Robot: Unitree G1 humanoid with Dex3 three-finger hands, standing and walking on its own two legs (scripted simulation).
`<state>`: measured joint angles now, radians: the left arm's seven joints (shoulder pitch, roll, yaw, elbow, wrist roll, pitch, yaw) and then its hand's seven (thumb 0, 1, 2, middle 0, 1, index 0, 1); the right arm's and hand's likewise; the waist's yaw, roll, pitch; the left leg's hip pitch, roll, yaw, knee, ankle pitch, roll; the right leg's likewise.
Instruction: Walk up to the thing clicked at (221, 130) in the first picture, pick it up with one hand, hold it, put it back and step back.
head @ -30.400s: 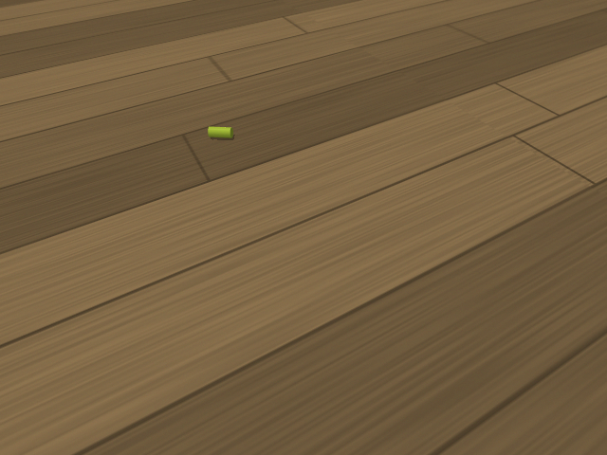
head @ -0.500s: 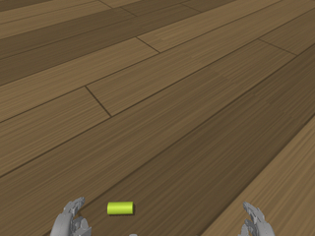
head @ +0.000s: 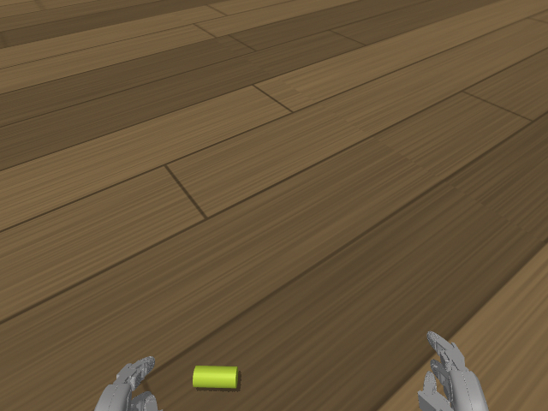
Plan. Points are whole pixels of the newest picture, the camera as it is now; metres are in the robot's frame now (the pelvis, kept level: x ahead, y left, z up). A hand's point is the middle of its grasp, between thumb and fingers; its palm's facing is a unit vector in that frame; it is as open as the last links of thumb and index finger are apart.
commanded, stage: home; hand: left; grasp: from above
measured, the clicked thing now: (216, 376) +0.40 +0.21 -0.68
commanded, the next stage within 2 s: stand in 1.58 s
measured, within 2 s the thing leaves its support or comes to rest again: neither
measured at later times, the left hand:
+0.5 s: hand out of the picture +0.16 +0.17 -0.05, palm faces +0.05 -0.98 -0.20, open 7.4 cm
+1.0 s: hand out of the picture +0.17 +0.18 -0.05, palm faces +0.04 -0.98 -0.20, open 7.4 cm
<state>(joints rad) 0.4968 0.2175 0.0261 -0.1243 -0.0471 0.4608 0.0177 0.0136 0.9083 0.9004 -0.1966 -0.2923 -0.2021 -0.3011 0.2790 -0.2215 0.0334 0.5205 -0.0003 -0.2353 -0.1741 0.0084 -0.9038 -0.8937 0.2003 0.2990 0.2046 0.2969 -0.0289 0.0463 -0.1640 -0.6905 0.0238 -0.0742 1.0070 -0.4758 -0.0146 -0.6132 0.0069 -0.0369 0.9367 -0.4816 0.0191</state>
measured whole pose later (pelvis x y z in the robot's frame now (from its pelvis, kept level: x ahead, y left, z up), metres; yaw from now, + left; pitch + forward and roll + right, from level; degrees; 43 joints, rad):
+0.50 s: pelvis -0.01 +0.00 +0.00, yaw +0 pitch +9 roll -3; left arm 0.50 0.22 0.03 -0.13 -0.05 0.46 0.01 0.01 0.91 0.90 -0.20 -0.29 -0.20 -0.30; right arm 0.30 -0.22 0.03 0.54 0.00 -0.25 -0.19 0.01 -0.90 -0.89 0.20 0.30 0.20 0.30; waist -0.03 0.05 -0.16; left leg -0.71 0.03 -0.07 1.01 -0.47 -0.02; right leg -0.64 0.01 -0.03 0.95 -0.48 0.01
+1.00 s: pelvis +0.00 +0.00 +0.00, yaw -1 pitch +10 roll -3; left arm 0.50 0.22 0.03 -0.13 -0.05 0.46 0.02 0.01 0.91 0.90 -0.20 -0.29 -0.20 -0.30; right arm 0.29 -0.21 0.03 0.54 0.00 -0.25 -0.18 0.01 -0.90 -0.89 0.20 0.30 0.20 0.30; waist -0.03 0.05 -0.17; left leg -0.70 0.03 -0.07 1.02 -0.49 -0.01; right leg -0.63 0.01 -0.03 0.95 -0.49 0.02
